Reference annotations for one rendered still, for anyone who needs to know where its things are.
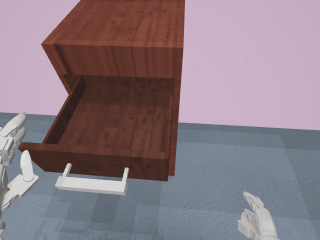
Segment drawer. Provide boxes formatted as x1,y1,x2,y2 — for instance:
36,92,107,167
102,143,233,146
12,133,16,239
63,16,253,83
18,74,175,182

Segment robot left hand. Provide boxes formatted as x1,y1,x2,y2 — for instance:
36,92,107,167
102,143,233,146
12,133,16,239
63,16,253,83
0,112,39,219

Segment robot right hand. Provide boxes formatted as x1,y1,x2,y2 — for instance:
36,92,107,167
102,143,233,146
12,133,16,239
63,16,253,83
237,192,278,240

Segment handle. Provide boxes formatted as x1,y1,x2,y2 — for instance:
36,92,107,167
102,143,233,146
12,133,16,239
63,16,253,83
55,163,129,195

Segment cabinet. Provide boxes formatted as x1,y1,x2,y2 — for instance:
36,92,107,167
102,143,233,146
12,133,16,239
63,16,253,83
41,0,185,176

